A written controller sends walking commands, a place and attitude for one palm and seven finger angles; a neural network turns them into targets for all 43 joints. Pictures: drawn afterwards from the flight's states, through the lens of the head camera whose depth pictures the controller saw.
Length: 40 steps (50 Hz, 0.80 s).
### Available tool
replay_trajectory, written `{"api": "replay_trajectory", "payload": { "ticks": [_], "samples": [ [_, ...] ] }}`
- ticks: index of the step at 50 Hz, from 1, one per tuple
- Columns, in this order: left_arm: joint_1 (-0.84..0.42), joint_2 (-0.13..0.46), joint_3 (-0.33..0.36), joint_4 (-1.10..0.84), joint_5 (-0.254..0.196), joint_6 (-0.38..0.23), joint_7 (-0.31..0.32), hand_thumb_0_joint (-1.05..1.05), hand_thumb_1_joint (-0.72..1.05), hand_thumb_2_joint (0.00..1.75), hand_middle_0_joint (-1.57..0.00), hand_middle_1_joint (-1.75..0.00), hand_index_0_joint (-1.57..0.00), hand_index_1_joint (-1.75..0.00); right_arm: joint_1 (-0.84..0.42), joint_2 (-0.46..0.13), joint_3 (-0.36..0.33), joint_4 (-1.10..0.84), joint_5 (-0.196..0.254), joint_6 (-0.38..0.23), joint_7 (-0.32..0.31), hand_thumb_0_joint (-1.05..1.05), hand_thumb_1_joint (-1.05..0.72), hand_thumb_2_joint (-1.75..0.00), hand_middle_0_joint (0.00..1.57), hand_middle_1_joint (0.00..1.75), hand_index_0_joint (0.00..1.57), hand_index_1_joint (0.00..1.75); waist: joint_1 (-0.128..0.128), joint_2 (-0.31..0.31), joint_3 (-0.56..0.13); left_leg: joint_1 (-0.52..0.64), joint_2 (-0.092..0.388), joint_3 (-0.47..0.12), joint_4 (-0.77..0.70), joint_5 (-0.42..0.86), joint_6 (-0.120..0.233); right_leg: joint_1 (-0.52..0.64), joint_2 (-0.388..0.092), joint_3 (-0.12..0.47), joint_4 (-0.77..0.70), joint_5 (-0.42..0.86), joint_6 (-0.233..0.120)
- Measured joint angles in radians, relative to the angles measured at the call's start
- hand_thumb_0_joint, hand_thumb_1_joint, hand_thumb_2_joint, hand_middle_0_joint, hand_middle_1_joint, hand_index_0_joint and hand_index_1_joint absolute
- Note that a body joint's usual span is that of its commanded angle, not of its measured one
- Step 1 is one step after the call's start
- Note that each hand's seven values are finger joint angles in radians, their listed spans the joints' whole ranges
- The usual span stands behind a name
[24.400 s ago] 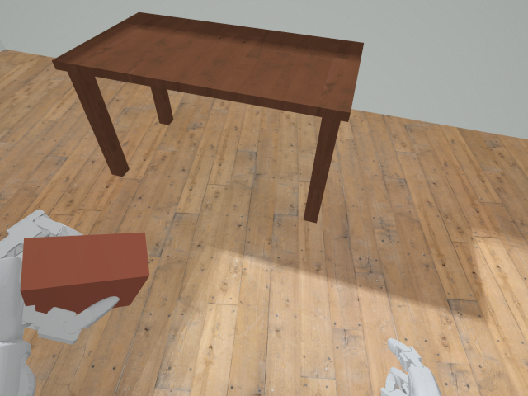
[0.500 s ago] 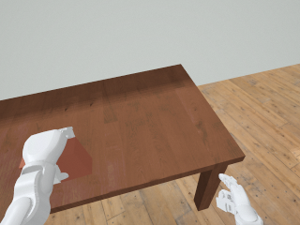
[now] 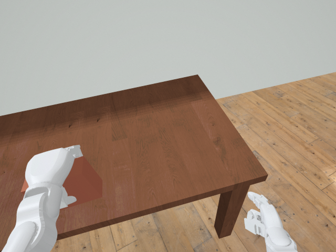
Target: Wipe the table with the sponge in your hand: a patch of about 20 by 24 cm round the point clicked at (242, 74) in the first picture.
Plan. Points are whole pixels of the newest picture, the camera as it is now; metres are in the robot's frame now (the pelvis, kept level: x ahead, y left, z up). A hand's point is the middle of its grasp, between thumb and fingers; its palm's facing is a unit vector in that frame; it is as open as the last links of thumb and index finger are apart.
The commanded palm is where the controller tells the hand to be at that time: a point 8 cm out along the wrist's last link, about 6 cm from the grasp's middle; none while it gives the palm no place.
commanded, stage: move the sponge above the wiping area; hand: left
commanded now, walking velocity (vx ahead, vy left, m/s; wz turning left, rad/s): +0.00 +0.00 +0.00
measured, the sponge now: (70, 188) +0.21 +0.29 +0.05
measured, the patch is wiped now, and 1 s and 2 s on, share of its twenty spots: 0.00 0.00 0.00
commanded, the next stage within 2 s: none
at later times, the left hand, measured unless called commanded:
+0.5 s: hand (74, 178) +0.24 +0.29 +0.06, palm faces -0.04 -0.09 -1.00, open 9.6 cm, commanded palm +0.21 +0.28 +0.12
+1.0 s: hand (80, 179) +0.25 +0.29 +0.03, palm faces -0.06 -0.10 -0.99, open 9.6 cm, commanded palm +0.23 +0.28 +0.10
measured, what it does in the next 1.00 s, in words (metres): stands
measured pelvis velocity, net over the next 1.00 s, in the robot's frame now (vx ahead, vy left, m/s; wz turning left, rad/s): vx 0.01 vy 0.01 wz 0.00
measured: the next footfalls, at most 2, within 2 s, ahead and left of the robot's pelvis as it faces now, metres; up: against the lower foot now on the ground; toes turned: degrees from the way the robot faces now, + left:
none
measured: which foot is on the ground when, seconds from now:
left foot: down 0.00-1.00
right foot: down 0.00-1.00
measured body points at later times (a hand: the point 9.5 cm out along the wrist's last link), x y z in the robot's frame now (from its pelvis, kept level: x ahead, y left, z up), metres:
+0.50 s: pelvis +0.00 +0.00 +0.00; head +0.00 -0.04 +0.45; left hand +0.24 +0.29 +0.11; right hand +0.24 -0.21 -0.10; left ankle +0.02 +0.10 -0.74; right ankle -0.01 -0.08 -0.74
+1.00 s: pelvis +0.01 +0.01 +0.00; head +0.01 -0.02 +0.45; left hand +0.25 +0.29 +0.08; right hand +0.25 -0.20 -0.09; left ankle +0.02 +0.10 -0.74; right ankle -0.01 -0.08 -0.74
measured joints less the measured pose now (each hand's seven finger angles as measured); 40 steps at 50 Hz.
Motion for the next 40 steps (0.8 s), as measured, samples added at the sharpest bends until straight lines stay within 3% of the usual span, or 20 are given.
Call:
{"api": "replay_trajectory", "payload": {
  "ticks": [19, 40],
  "samples": [
    [-0.034, -0.018, 0.009, 0.119, 0.008, -0.054, 0.041, 0.00, -0.45, 1.03, -0.79, -1.37, -0.78, -1.38, 0.036, -0.006, -0.022, 0.021, 0.004, -0.020, -0.014, 0.01, -0.91, -0.90, 0.20, 0.30, 0.20, 0.30, -0.014, -0.010, -0.010, -0.032, 0.008, 0.002, 0.022, -0.012, -0.006, -0.032, 0.008, 0.004, 0.018, -0.008, -0.006],
    [-0.067, -0.052, -0.019, 0.208, 0.029, -0.032, 0.081, 0.00, -0.45, 1.03, -0.79, -1.37, -0.78, -1.38, 0.037, 0.003, -0.029, 0.018, 0.011, -0.011, -0.005, 0.01, -0.91, -0.89, 0.20, 0.30, 0.20, 0.30, -0.023, -0.024, -0.031, -0.059, 0.000, 0.004, 0.037, -0.027, 0.004, -0.057, 0.001, 0.007, 0.031, -0.022, 0.004]
  ]
}}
